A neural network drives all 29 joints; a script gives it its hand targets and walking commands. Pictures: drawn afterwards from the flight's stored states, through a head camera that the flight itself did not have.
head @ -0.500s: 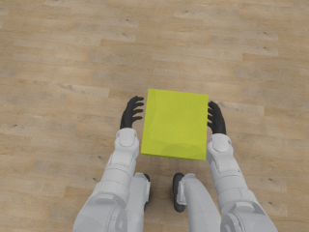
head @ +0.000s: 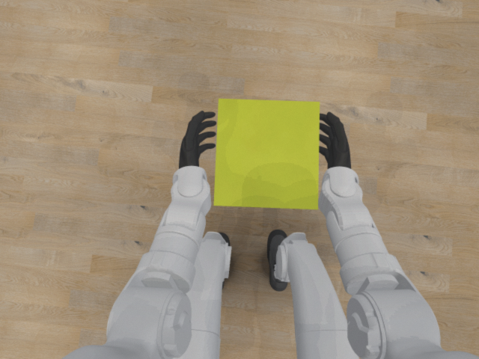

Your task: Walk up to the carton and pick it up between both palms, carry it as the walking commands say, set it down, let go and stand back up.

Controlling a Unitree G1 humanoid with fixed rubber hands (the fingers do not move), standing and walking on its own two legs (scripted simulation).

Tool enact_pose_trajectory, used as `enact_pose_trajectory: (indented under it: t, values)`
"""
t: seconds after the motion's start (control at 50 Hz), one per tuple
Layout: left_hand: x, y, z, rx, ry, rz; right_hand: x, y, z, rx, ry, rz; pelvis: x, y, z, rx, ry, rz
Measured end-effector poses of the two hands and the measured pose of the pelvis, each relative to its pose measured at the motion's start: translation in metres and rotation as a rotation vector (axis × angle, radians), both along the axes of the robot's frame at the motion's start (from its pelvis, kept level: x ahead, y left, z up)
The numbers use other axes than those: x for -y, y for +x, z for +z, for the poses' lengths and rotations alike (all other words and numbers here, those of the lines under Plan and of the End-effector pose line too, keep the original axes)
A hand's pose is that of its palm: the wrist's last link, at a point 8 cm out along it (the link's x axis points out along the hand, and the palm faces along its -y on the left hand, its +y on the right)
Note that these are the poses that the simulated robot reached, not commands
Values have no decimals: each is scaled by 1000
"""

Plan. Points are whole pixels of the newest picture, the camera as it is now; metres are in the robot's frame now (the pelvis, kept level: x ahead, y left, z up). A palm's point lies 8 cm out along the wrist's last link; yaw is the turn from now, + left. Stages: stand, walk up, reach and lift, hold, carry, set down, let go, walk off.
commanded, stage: set down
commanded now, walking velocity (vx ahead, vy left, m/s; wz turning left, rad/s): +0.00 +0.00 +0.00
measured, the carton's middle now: (261, 165) +0.39 -0.01 -0.21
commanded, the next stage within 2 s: none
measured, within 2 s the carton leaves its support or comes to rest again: neither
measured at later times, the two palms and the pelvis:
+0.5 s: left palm (202, 149) +0.43 +0.10 -0.21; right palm (325, 143) +0.44 -0.14 -0.20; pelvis -0.02 +0.00 -0.08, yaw -2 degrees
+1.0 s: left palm (211, 141) +0.46 +0.09 -0.29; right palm (320, 136) +0.47 -0.15 -0.27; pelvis -0.02 +0.00 -0.14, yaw -3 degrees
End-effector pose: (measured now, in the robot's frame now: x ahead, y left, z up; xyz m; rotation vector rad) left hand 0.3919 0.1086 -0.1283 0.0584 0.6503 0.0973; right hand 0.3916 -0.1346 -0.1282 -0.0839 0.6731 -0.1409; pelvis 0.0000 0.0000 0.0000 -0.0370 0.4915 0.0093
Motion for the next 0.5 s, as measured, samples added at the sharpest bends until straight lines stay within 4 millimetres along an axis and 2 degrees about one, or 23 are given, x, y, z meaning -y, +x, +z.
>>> enact_pose_trajectory:
  t: [0.5]
  values:
    - [5, 34, -81, -12, -49, 46, 3, 45, -69, 24, 33, -19, 3, -15, -76, -115, -4, -23]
